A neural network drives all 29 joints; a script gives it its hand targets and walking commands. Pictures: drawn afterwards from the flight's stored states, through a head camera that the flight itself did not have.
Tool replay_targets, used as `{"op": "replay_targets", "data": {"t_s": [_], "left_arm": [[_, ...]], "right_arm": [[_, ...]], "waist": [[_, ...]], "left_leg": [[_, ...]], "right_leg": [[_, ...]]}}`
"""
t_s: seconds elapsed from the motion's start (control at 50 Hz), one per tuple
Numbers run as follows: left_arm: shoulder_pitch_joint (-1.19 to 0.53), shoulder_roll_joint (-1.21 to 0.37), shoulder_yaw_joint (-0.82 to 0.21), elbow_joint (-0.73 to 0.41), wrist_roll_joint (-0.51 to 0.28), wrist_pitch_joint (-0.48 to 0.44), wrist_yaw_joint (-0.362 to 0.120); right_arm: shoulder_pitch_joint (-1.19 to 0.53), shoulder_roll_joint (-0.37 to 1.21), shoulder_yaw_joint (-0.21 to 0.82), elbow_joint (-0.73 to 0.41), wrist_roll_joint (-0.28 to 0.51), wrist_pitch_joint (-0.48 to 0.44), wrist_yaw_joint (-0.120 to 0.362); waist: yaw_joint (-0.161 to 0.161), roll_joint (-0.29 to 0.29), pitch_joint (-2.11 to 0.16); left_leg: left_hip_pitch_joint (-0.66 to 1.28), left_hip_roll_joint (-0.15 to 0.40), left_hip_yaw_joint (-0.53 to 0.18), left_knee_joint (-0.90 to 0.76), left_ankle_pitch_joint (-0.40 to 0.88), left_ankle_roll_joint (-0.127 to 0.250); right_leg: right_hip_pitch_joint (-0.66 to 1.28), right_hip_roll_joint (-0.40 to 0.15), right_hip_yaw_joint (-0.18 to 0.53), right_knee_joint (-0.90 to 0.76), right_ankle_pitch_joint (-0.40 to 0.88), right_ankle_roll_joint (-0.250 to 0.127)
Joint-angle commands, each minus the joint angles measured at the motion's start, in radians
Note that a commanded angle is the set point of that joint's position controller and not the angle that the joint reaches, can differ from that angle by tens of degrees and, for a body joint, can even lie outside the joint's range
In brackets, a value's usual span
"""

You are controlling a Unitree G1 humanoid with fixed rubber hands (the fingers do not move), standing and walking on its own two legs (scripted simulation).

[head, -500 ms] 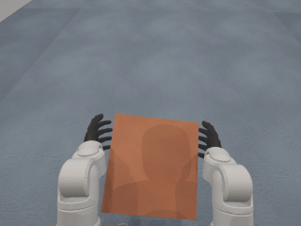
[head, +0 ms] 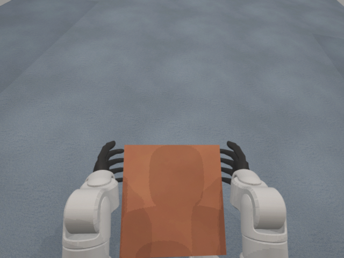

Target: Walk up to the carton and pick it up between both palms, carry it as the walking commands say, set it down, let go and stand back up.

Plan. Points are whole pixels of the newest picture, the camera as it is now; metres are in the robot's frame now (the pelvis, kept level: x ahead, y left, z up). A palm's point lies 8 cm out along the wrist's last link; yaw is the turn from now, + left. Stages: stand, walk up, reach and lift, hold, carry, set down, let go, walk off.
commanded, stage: carry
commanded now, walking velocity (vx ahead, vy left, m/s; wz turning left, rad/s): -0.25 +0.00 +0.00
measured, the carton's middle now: (169, 192) +0.30 +0.01 -0.04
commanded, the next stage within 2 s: none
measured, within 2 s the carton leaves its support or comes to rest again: neither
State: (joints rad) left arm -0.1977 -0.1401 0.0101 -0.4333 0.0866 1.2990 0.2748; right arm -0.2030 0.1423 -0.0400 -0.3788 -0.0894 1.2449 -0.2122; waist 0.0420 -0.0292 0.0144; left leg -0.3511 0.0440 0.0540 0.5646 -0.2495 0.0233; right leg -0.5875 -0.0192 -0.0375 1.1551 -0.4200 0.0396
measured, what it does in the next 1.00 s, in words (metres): walks backwards: right foot, then left foot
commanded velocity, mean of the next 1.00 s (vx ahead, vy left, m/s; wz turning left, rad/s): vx -0.11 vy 0.00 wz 0.00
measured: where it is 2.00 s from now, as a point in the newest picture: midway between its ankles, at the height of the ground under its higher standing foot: outside the picture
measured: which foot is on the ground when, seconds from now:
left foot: down 0.00-0.20, up 0.22-0.54, down 0.56-1.00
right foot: up 0.00-0.18, down 0.20-0.58, up 0.60-0.84, down 0.86-1.00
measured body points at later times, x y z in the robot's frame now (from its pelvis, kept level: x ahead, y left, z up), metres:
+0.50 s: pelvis -0.21 -0.01 +0.00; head -0.19 -0.01 +0.45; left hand +0.09 +0.11 +0.09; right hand +0.07 -0.17 +0.09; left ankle -0.26 +0.12 -0.70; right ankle -0.14 -0.12 -0.73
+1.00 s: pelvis -0.37 +0.01 +0.00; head -0.38 +0.00 +0.45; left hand -0.08 +0.13 +0.10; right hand -0.10 -0.15 +0.09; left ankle -0.28 +0.12 -0.73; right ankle -0.38 -0.11 -0.73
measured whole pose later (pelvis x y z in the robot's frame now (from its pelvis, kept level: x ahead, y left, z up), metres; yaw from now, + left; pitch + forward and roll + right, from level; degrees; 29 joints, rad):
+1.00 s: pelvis -0.37 +0.01 +0.00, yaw -2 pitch +1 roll -2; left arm -0.22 -0.15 0.01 -0.34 0.11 1.27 0.24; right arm -0.19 0.14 -0.05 -0.37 -0.10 1.29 -0.25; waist 0.00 0.05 -0.06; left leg -0.42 0.06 0.06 0.51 -0.11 0.01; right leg -0.28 -0.01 -0.07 0.52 -0.27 0.00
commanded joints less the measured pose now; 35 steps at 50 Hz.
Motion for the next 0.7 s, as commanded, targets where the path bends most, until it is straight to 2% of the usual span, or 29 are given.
{"op": "replay_targets", "data": {"t_s": [0.0, 0.06, 0.1, 0.12, 0.14, 0.16, 0.18, 0.2, 0.22, 0.24, 0.26, 0.3, 0.34, 0.38, 0.44, 0.46, 0.48, 0.5, 0.52, 0.54, 0.56, 0.58, 0.6, 0.62, 0.64, 0.68], "left_arm": [[-0.468, -1.074, -0.635, -0.165, -0.417, -0.078, -0.268], [-0.403, -1.059, -0.613, -0.114, -0.404, -0.065, -0.263], [-0.366, -1.044, -0.589, -0.084, -0.39, -0.057, -0.264], [-0.348, -1.039, -0.576, -0.071, -0.383, -0.054, -0.265], [-0.333, -1.036, -0.563, -0.063, -0.376, -0.053, -0.268], [-0.322, -1.03, -0.549, -0.053, -0.37, -0.052, -0.271], [-0.318, -1.026, -0.535, -0.042, -0.368, -0.052, -0.277], [-0.301, -1.02, -0.512, -0.021, -0.346, -0.063, -0.282], [-0.332, -1.043, -0.521, -0.054, -0.354, -0.071, -0.285], [-0.356, -1.04, -0.526, -0.077, -0.353, -0.07, -0.284], [-0.363, -1.031, -0.516, -0.094, -0.344, -0.075, -0.284], [-0.362, -1.012, -0.495, -0.111, -0.325, -0.087, -0.28], [-0.369, -1.006, -0.481, -0.131, -0.321, -0.095, -0.271], [-0.357, -0.989, -0.468, -0.128, -0.309, -0.094, -0.261], [-0.327, -0.975, -0.465, -0.111, -0.294, -0.085, -0.25], [-0.315, -0.971, -0.467, -0.101, -0.289, -0.081, -0.247], [-0.305, -0.97, -0.472, -0.09, -0.286, -0.078, -0.244], [-0.302, -0.97, -0.482, -0.081, -0.285, -0.076, -0.241], [-0.3, -0.969, -0.492, -0.071, -0.286, -0.073, -0.24], [-0.31, -0.971, -0.501, -0.06, -0.29, -0.071, -0.239], [-0.331, -0.986, -0.529, -0.081, -0.304, -0.069, -0.248], [-0.413, -0.995, -0.547, -0.104, -0.318, -0.069, -0.254], [-0.441, -1.033, -0.56, -0.101, -0.338, -0.068, -0.261], [-0.463, -1.061, -0.582, -0.107, -0.358, -0.069, -0.27], [-0.494, -1.076, -0.606, -0.123, -0.381, -0.072, -0.274], [-0.51, -1.086, -0.63, -0.14, -0.407, -0.075, -0.276]], "right_arm": [[-0.348, 1.024, 0.489, -0.176, 0.326, -0.05, 0.212], [-0.32, 0.996, 0.488, -0.179, 0.313, -0.042, 0.198], [-0.297, 0.992, 0.494, -0.168, 0.306, -0.035, 0.192], [-0.29, 0.991, 0.5, -0.162, 0.305, -0.031, 0.19], [-0.283, 0.986, 0.506, -0.155, 0.304, -0.028, 0.19], [-0.282, 0.981, 0.512, -0.148, 0.303, -0.025, 0.189], [-0.293, 0.984, 0.523, -0.144, 0.305, -0.025, 0.187], [-0.334, 0.982, 0.557, -0.184, 0.313, -0.022, 0.191], [-0.408, 1.004, 0.576, -0.205, 0.337, -0.022, 0.198], [-0.434, 1.024, 0.586, -0.196, 0.351, -0.022, 0.202], [-0.47, 1.035, 0.608, -0.206, 0.374, -0.024, 0.209], [-0.48, 1.059, 0.632, -0.196, 0.403, -0.028, 0.217], [-0.481, 1.061, 0.629, -0.187, 0.413, -0.027, 0.217], [-0.458, 1.061, 0.625, -0.165, 0.41, -0.021, 0.212], [-0.409, 1.055, 0.612, -0.139, 0.402, -0.011, 0.206], [-0.394, 1.047, 0.603, -0.128, 0.398, -0.008, 0.206], [-0.38, 1.039, 0.591, -0.117, 0.393, -0.006, 0.207], [-0.361, 1.034, 0.58, -0.104, 0.385, -0.005, 0.208], [-0.346, 1.029, 0.565, -0.09, 0.375, -0.004, 0.21], [-0.343, 1.023, 0.55, -0.076, 0.367, -0.002, 0.213], [-0.33, 1.02, 0.529, -0.068, 0.353, -0.009, 0.217], [-0.342, 1.029, 0.519, -0.08, 0.356, -0.017, 0.22], [-0.351, 1.039, 0.514, -0.089, 0.352, -0.018, 0.222], [-0.363, 1.046, 0.508, -0.099, 0.337, -0.022, 0.224], [-0.379, 1.044, 0.501, -0.116, 0.331, -0.029, 0.224], [-0.39, 1.042, 0.491, -0.142, 0.329, -0.041, 0.219]], "waist": [[-0.043, 0.203, -0.386], [-0.05, 0.231, -0.408], [-0.056, 0.247, -0.421], [-0.051, 0.238, -0.429], [-0.042, 0.212, -0.429], [-0.036, 0.179, -0.423], [-0.033, 0.105, -0.398], [-0.028, -0.196, -0.368], [-0.015, -0.299, -0.334], [-0.019, -0.217, -0.309], [-0.021, -0.134, -0.303], [-0.025, -0.112, -0.314], [-0.023, -0.116, -0.355], [-0.022, -0.148, -0.38], [-0.019, -0.194, -0.409], [-0.016, -0.193, -0.425], [-0.015, -0.187, -0.436], [-0.023, -0.162, -0.447], [-0.031, -0.123, -0.456], [-0.029, -0.038, -0.43], [-0.042, 0.203, -0.353], [-0.057, 0.275, -0.286], [-0.059, 0.203, -0.255], [-0.053, 0.158, -0.247], [-0.047, 0.168, -0.254], [-0.042, 0.194, -0.305]], "left_leg": [[0.255, 0.225, -0.126, -0.097, 0.587, 0.107], [0.301, 0.251, -0.211, -0.135, 0.519, 0.119], [0.318, 0.253, -0.232, -0.148, 0.488, 0.125], [0.313, 0.249, -0.227, -0.145, 0.466, 0.118], [0.278, 0.239, -0.207, -0.142, 0.43, 0.093], [0.21, 0.216, -0.18, -0.126, 0.378, 0.055], [0.099, 0.169, -0.147, -0.075, 0.293, 0.01], [-0.106, 0.045, -0.023, 0.035, 0.008, -0.06], [-0.174, -0.014, 0.045, 0.322, -0.273, -0.078], [-0.2, -0.033, 0.006, 0.532, -0.337, -0.064], [-0.197, -0.032, -0.037, 0.643, -0.296, -0.054], [-0.23, -0.023, -0.074, 0.719, -0.203, -0.054], [-0.219, -0.038, -0.05, 0.625, -0.223, -0.071], [-0.189, -0.043, -0.013, 0.471, -0.257, -0.073], [-0.126, -0.049, 0.001, 0.243, -0.306, -0.043], [-0.1, -0.052, 0.005, 0.165, -0.324, -0.032], [-0.07, -0.058, 0.016, 0.077, -0.305, -0.026], [-0.006, -0.056, 0.039, -0.06, -0.219, -0.025], [0.105, -0.03, 0.04, -0.21, -0.093, -0.027], [0.223, 0.054, -0.069, -0.267, -0.088, -0.019], [0.243, 0.246, -0.302, -0.268, -0.05, 0.041], [0.135, 0.37, -0.339, -0.289, 0.112, 0.109], [0.066, 0.359, -0.292, -0.292, 0.165, 0.134], [0.007, 0.303, -0.214, -0.283, 0.089, 0.125], [0.003, 0.257, -0.155, -0.276, 0.03, 0.104], [0.1, 0.21, -0.101, -0.207, 0.185, 0.09]], "right_leg": [[0.048, 0.004, 0.002, -0.043, -0.041, 0.015], [0.113, 0.02, -0.043, -0.267, -0.104, 0.007], [0.17, 0.027, -0.058, -0.429, -0.126, -0.009], [0.218, 0.03, -0.07, -0.537, -0.105, -0.019], [0.295, 0.02, -0.083, -0.682, -0.013, -0.026], [0.396, -0.017, -0.078, -0.803, 0.084, -0.033], [0.493, -0.091, 0.006, -0.853, 0.165, -0.048], [0.538, -0.287, 0.244, -0.808, 0.46, -0.132], [0.456, -0.394, 0.268, -0.797, 0.726, -0.229], [0.414, -0.393, 0.216, -0.767, 0.855, -0.252], [0.383, -0.354, 0.15, -0.751, 0.808, -0.239], [0.43, -0.299, 0.092, -0.684, 0.844, -0.209], [0.49, -0.275, 0.085, -0.669, 0.813, -0.183], [0.521, -0.281, 0.13, -0.702, 0.719, -0.173], [0.553, -0.305, 0.202, -0.736, 0.691, -0.184], [0.557, -0.308, 0.22, -0.747, 0.631, -0.185], [0.554, -0.303, 0.231, -0.75, 0.56, -0.177], [0.537, -0.283, 0.213, -0.732, 0.502, -0.153], [0.476, -0.255, 0.181, -0.713, 0.413, -0.115], [0.332, -0.211, 0.145, -0.677, 0.242, -0.073], [0.111, -0.107, 0.01, -0.554, 0.083, 0.005], [0.058, -0.062, -0.055, -0.371, -0.074, 0.025], [0.085, -0.052, 0.014, -0.221, -0.068, 0.012], [0.115, -0.054, 0.037, -0.149, -0.013, -0.001], [0.109, -0.054, 0.032, -0.119, 0.044, -0.007], [0.095, -0.046, 0.024, -0.15, 0.066, -0.001]]}}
